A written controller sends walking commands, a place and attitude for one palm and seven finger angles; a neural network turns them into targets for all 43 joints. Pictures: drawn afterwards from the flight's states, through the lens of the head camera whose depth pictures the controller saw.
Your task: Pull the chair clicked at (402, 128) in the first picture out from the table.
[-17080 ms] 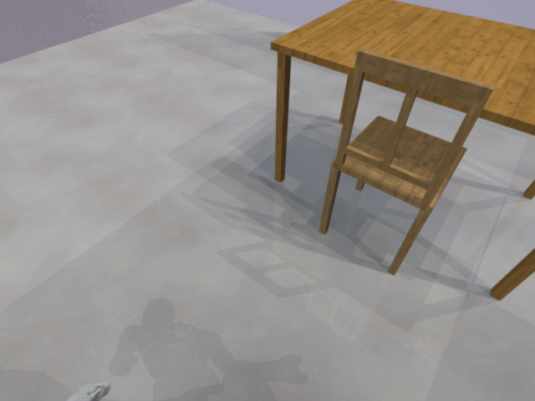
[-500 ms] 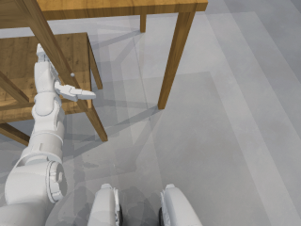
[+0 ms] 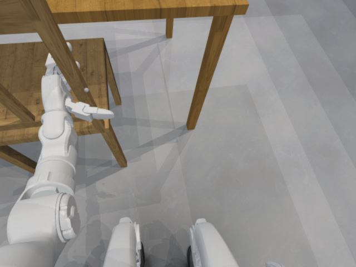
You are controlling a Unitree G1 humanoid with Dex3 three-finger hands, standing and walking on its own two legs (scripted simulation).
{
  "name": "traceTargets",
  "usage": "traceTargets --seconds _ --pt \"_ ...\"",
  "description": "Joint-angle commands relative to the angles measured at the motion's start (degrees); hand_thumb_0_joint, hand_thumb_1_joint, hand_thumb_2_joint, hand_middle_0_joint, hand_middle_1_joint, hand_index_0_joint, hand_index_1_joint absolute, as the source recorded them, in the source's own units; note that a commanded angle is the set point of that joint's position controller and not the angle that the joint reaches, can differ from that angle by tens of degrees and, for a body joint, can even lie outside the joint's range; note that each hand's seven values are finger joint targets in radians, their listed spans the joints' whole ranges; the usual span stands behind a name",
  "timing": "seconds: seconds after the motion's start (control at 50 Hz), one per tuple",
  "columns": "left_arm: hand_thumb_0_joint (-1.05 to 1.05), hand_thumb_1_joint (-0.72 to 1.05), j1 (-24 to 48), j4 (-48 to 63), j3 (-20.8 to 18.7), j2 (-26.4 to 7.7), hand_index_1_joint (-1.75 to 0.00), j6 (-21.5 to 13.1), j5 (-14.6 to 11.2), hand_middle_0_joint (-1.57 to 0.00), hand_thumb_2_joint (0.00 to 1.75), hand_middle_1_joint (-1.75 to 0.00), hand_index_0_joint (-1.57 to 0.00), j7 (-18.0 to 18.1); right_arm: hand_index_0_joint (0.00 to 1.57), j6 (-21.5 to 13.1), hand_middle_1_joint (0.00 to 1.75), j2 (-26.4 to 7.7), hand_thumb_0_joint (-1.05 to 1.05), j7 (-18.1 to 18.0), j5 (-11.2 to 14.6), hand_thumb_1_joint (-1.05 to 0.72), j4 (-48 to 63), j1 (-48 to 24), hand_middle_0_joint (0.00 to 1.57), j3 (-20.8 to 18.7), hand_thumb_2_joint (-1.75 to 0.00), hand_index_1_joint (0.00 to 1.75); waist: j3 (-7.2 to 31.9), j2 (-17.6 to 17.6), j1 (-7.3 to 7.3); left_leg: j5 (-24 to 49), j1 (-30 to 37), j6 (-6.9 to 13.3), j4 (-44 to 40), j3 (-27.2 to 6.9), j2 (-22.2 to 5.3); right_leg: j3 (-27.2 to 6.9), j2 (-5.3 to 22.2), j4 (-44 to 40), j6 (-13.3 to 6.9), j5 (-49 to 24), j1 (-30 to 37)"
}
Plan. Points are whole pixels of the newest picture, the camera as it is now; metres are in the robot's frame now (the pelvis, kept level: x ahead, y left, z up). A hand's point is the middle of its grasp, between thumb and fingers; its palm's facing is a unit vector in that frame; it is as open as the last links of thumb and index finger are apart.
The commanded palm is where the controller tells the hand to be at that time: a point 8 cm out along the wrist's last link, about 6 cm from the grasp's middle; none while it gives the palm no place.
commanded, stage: hook a spindle and tug to test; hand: left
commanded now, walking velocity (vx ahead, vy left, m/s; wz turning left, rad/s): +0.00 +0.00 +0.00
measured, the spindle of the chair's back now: out of the picture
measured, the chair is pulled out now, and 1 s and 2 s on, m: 0.00 0.01 0.11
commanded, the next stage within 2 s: step backward, pulling the chair out in 1.22 s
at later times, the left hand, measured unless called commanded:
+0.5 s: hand (83, 87) +0.50 +0.18 +0.04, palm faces +0.15 -0.99 -0.01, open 7.4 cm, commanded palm +0.47 +0.20 +0.04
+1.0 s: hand (86, 95) +0.48 +0.17 +0.04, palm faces +0.13 -0.99 -0.02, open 5.9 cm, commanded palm +0.44 +0.20 +0.04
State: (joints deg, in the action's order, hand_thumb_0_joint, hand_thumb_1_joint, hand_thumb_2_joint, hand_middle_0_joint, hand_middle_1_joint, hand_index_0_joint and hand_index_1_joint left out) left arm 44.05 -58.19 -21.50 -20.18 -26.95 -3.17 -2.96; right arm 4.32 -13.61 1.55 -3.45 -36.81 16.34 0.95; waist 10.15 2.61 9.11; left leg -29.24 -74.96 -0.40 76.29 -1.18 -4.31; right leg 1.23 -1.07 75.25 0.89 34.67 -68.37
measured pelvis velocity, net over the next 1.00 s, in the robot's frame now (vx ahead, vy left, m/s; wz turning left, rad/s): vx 0.02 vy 0.00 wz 0.01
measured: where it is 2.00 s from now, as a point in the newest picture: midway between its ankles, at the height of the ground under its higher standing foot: outside the picture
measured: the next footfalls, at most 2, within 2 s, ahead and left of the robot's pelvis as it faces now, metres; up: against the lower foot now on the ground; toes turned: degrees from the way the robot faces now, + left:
none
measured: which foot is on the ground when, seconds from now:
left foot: down 0.00-1.00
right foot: down 0.00-1.00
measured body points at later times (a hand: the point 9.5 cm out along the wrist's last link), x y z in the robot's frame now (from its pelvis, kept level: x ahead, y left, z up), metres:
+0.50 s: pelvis +0.00 +0.00 +0.00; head +0.15 +0.03 +0.43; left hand +0.49 +0.23 +0.04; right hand +0.04 -0.25 -0.12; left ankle +0.05 +0.12 -0.60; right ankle +0.00 -0.13 -0.60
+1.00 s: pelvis +0.02 +0.00 +0.02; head +0.16 +0.02 +0.44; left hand +0.47 +0.22 +0.04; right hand +0.08 -0.25 -0.11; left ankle +0.05 +0.12 -0.60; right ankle +0.00 -0.13 -0.60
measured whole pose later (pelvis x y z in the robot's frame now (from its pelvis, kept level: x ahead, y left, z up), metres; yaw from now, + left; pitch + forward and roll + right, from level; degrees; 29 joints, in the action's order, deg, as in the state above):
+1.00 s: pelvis +0.02 +0.00 +0.02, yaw +0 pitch +27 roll -3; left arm 35.2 -50.1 -16.6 -16.3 -26.4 -5.3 -0.5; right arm 5.0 -13.0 2.6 -3.0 -36.3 16.4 0.1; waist 10.6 2.4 7.5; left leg -30.1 -69.8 -0.4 72.9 -1.0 -3.9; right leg 1.1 -0.8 71.3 1.0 35.2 -63.0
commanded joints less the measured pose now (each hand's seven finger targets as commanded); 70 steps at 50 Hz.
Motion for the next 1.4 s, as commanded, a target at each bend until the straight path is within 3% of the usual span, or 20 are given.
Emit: traceTargets --seconds 0.0,0.08,0.2,0.24,0.32,0.4,0.5,0.56,0.62,0.68,0.78,0.84,1.02,1.06,1.14,1.28,1.3,1.32,1.34,1.38 --pt "0.00 -0.50 22.7 11.5 0.3 -10.9 -0.90 -3.6 0.3 -0.32 0.30 -0.90 -0.32 -0.3 0.20 -0.6 0.30 -9.7 0.00 -0.5 0.1 -0.90 3.3 8.4 0.20 -3.4 -0.90 0.30 28.5 4.3 1.52 20.1 29.2 1.4 -6.5 -1.6 2.3 0.8 -2.0 -10.4 -2.0 -20.9 6.7" --pt "0.00 -0.28 22.6 11.6 0.6 -10.0 -1.12 -3.6 0.0 -0.39 0.40 -1.12 -0.39 -0.2 0.20 -0.6 0.30 -9.6 0.00 -0.6 0.1 -0.90 3.3 8.3 0.20 -3.5 -0.90 0.30 28.7 5.3 1.16 19.4 30.0 1.3 -6.8 -1.6 2.3 1.0 -2.0 -10.9 -2.1 -19.6 6.4" --pt "0.00 0.06 26.1 11.2 2.3 -8.8 -1.45 -4.1 0.4 -0.50 0.54 -1.45 -0.50 -0.1 0.20 -0.8 0.30 -9.7 0.00 -0.5 -0.1 -0.90 2.6 8.8 0.20 -3.6 -0.90 0.30 28.5 5.9 2.25 19.6 31.7 1.2 -6.9 -2.5 2.1 1.5 -2.0 -10.6 -2.3 -18.4 4.0" --pt "0.00 0.17 24.7 11.4 2.7 -8.0 -1.45 -4.1 0.4 -0.50 0.59 -1.45 -0.50 -0.1 0.20 -0.7 0.30 -9.7 0.00 -0.4 -0.1 -0.90 2.8 8.8 0.20 -3.7 -0.90 0.30 30.1 6.8 1.73 20.3 32.7 1.0 -6.8 -2.4 2.1 1.6 -2.0 -10.6 -2.4 -18.6 3.9" --pt "0.00 0.40 26.4 11.1 5.2 -5.2 -1.45 -3.9 0.6 -0.50 0.68 -1.45 -0.50 0.1 0.20 -0.6 0.30 -9.6 0.00 -0.2 0.0 -0.90 2.4 9.0 0.20 -3.8 -0.90 0.30 28.8 7.6 2.65 20.0 34.6 0.9 -7.4 -3.2 1.9 2.1 -2.1 -11.0 -2.5 -17.1 1.5" --pt "0.00 0.62 26.8 10.8 5.1 -5.7 -1.45 -3.9 0.9 -0.50 0.78 -1.45 -0.50 0.5 0.20 -0.4 0.30 -9.7 0.00 -0.2 -0.2 -0.90 2.2 9.5 0.20 -3.8 -0.90 0.30 29.2 5.9 2.89 20.7 33.9 1.1 -7.3 -3.2 2.0 2.0 -2.1 -11.0 -2.5 -18.2 2.8" --pt "0.00 0.90 26.9 11.0 5.4 -5.9 -1.45 -4.2 1.6 -0.50 0.90 -1.45 -0.50 0.5 0.20 -0.1 0.30 -9.6 0.00 0.0 -0.4 -0.90 2.0 9.6 0.20 -3.9 -0.90 0.30 29.2 7.7 2.76 21.5 34.6 1.1 -7.1 -3.0 2.1 1.8 -2.1 -11.0 -2.6 -18.7 2.3" --pt "0.00 0.90 24.4 12.0 5.6 -5.1 -1.45 -4.3 1.2 -0.50 0.90 -1.45 -0.50 0.4 0.20 0.3 0.30 -9.3 0.00 0.2 -0.3 -0.90 2.4 9.4 0.20 -3.9 -0.90 0.30 30.5 7.0 2.15 23.3 35.7 0.9 -7.5 -3.0 2.0 2.1 -2.2 -11.0 -2.7 -20.1 3.9" --pt "0.00 0.90 20.5 15.5 6.3 -3.7 -1.45 -4.2 0.5 -0.50 0.90 -1.45 -0.50 0.3 0.20 0.3 0.30 -9.1 0.00 0.5 -0.1 -0.90 3.2 8.9 0.20 -4.2 -0.90 0.30 32.2 9.5 0.85 26.3 38.5 0.6 -7.9 -2.7 2.0 2.1 -2.2 -11.1 -2.9 -22.0 4.8" --pt "0.00 0.90 16.8 18.7 7.3 -2.7 -1.45 -3.9 0.2 -0.50 0.90 -1.45 -0.50 0.6 0.20 0.5 0.30 -8.7 0.00 0.8 0.1 -0.90 3.9 8.4 0.20 -4.2 -0.90 0.30 32.2 7.0 0.54 26.7 37.9 0.8 -8.6 -2.3 2.1 2.0 -2.4 -11.8 -2.7 -24.2 8.2" --pt "0.00 0.90 13.0 18.2 5.7 -4.1 -1.45 -3.7 -0.1 -0.50 0.90 -1.45 -0.50 1.0 0.20 0.4 0.30 -8.9 0.00 0.6 0.3 -0.90 3.7 8.2 0.20 -4.2 -0.90 0.30 28.2 3.2 0.48 24.5 34.1 1.1 -8.9 -1.5 2.3 1.5 -2.3 -12.5 -2.3 -25.2 10.4" --pt "0.00 0.90 11.2 19.2 6.5 -2.8 -1.45 -4.1 -0.5 -0.50 0.90 -1.45 -0.50 0.9 0.20 0.1 0.30 -8.5 0.00 0.7 0.4 -0.90 4.0 7.5 0.20 -4.1 -0.90 0.30 27.7 5.5 -0.10 25.3 34.4 0.9 -8.9 -1.1 2.6 1.3 -2.1 -12.2 -2.4 -25.8 10.2" --pt "0.00 0.90 7.3 21.1 8.0 -0.3 -1.45 -3.8 -1.6 -0.50 0.90 -1.45 -0.50 0.4 0.20 -0.5 0.30 -8.4 0.00 0.5 0.7 -0.90 4.6 6.7 0.20 -4.4 -0.90 0.30 27.5 3.4 -0.19 27.2 34.9 0.9 -8.7 -1.0 2.5 1.4 -1.9 -11.9 -2.2 -28.0 11.1" --pt "0.00 0.90 7.2 21.1 7.2 -1.3 -1.45 -3.6 -1.7 -0.50 0.90 -1.45 -0.50 0.4 0.20 -0.6 0.30 -8.5 0.00 0.4 0.7 -0.90 4.5 6.5 0.20 -4.4 -0.90 0.30 27.2 2.4 -0.28 26.5 33.8 1.0 -8.6 -0.8 2.6 1.2 -1.9 -12.0 -2.1 -28.4 11.9" --pt "0.00 0.90 3.5 22.8 7.6 -0.3 -1.45 -3.4 -2.1 -0.50 0.90 -1.45 -0.50 0.1 0.20 -0.8 0.30 -8.3 0.00 0.5 0.8 -0.90 5.4 6.1 0.20 -4.4 -0.90 0.30 28.7 3.5 -1.52 28.6 35.1 0.8 -8.8 -0.6 2.8 1.1 -1.7 -11.7 -2.3 -29.9 13.1" --pt "0.00 0.90 2.7 24.3 6.7 -1.6 -1.45 -3.1 -2.6 -0.50 0.90 -1.45 -0.50 0.0 0.20 -1.3 0.30 -8.3 0.00 0.2 1.0 -0.90 5.4 5.5 0.20 -4.4 -0.90 0.30 27.8 0.8 -1.46 26.6 32.3 1.1 -8.6 -0.1 3.1 0.6 -1.6 -11.9 -2.0 -30.9 15.2" --pt "0.00 0.90 7.7 26.1 8.6 -0.9 -1.45 -3.5 -2.4 -0.50 0.90 -1.45 -0.50 0.0 0.20 -1.6 0.30 -8.2 0.00 0.0 1.1 -0.90 5.3 5.5 0.20 -4.2 -0.90 0.30 27.5 2.4 -0.26 26.4 33.2 1.1 -8.6 -0.6 2.9 0.6 -1.6 -11.7 -2.1 -29.9 13.7" --pt "0.00 0.90 17.6 33.6 2.6 -22.0 -1.45 3.8 3.6 -0.50 0.90 -1.45 -0.50 5.0 0.20 2.2 0.30 -8.6 0.00 -1.7 5.7 -0.90 9.4 7.2 0.20 -3.7 -0.90 0.30 43.5 7.4 -5.08 26.2 51.8 2.2 -19.2 1.5 2.4 -4.2 2.1 -21.8 -2.3 -35.6 39.0" --pt "0.00 0.90 19.5 35.2 6.6 -16.2 -1.45 7.7 3.1 -0.50 0.90 -1.45 -0.50 6.5 0.20 2.8 0.30 -6.5 0.00 -3.4 6.5 -0.90 11.1 7.0 0.20 -3.3 -0.90 0.30 39.8 9.8 -2.99 28.3 53.8 2.6 -21.5 1.9 3.1 -3.6 1.9 -24.9 -1.9 -43.2 41.9" --pt "0.00 0.90 10.5 30.7 8.4 -12.0 -1.45 12.7 3.3 -0.50 0.90 -1.45 -0.50 7.6 0.20 3.0 0.30 -6.6 0.00 -4.8 6.6 -0.90 10.7 6.5 0.20 -3.1 -0.90 0.30 35.0 8.5 -2.90 33.2 54.1 2.5 -22.5 1.6 2.8 -3.0 2.9 -25.8 -1.5 -49.4 40.1"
